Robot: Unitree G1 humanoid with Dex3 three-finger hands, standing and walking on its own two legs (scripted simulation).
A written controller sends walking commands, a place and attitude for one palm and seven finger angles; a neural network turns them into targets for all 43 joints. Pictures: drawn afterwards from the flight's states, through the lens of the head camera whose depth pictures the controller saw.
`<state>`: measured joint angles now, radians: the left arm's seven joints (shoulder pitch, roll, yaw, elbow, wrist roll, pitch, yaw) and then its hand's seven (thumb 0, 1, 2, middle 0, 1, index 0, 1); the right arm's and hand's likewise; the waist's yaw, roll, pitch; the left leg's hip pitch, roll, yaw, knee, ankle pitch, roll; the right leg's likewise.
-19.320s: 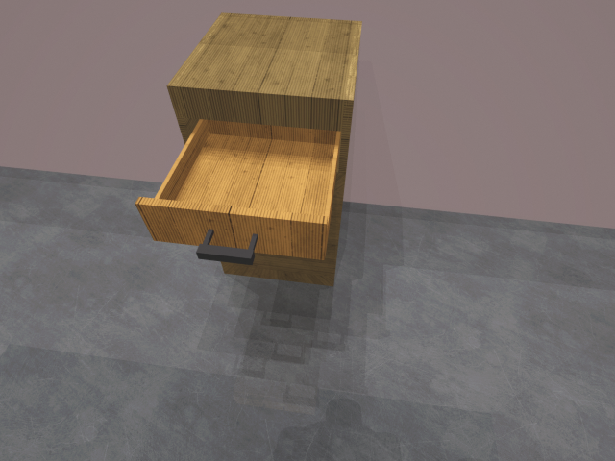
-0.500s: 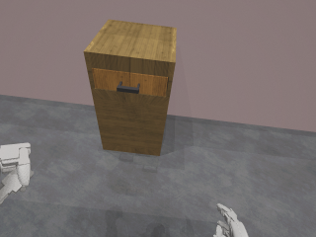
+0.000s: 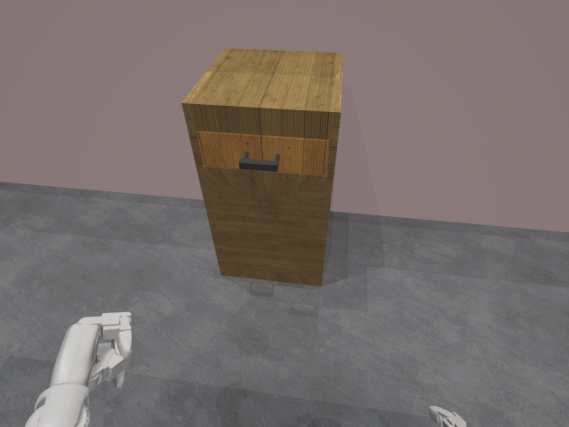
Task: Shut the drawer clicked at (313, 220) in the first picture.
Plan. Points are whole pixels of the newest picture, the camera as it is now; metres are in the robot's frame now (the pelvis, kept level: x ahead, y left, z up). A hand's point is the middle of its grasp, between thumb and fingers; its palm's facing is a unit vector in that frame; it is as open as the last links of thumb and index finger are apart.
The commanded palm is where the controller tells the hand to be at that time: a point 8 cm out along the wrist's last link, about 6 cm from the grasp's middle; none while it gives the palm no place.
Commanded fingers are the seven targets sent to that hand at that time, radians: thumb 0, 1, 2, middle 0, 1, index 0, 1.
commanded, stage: let the arm hang, fingers relaxed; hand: left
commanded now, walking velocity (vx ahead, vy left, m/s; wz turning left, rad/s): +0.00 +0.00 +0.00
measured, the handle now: (260, 160) +0.85 +0.11 -0.11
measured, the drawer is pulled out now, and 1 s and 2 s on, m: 0.00 0.00 0.00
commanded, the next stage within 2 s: look to check the result in 0.98 s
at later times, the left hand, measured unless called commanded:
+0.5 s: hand out of the picture -0.06 +0.16 -0.15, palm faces +0.04 -0.98 -0.19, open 5.7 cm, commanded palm none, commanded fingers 0.00 0.90 0.90 -0.20 -0.30 -0.20 -0.30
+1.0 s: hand out of the picture +0.01 +0.14 -0.16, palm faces +0.04 -0.98 -0.17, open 7.3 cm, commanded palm none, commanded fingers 0.00 0.90 0.90 -0.20 -0.30 -0.20 -0.30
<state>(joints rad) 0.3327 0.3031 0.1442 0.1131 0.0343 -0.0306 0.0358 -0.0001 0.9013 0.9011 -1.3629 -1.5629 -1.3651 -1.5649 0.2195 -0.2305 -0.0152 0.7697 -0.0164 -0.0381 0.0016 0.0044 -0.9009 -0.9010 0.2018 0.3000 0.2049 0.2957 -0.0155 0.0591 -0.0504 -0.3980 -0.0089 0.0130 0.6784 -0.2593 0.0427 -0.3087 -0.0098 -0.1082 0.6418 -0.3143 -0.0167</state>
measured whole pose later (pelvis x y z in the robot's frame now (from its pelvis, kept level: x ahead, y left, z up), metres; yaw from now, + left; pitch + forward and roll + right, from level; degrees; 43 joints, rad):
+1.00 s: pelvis +0.02 -0.02 +0.02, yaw -1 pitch -2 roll +0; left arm 0.30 0.11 0.02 1.13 0.01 0.00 0.04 0.01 0.92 0.90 -0.20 -0.30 -0.20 -0.31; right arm 0.34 -0.09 -0.02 1.13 -0.02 0.01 -0.04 0.00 -0.91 -0.90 0.20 0.30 0.20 0.29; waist -0.01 0.01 0.05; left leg -0.24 0.00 0.02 0.44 -0.18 0.02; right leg -0.17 0.01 -0.10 0.44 -0.25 -0.04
